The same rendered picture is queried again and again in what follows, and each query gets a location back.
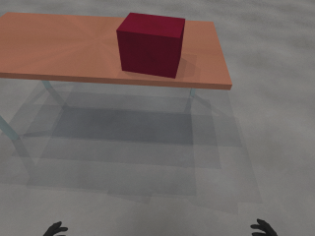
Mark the carton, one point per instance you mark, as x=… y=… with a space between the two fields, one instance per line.
x=150 y=44

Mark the robot left hand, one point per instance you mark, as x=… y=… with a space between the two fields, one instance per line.
x=54 y=229

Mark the table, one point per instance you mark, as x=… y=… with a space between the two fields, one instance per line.
x=84 y=49

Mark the robot right hand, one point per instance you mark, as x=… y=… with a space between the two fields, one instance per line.
x=264 y=226

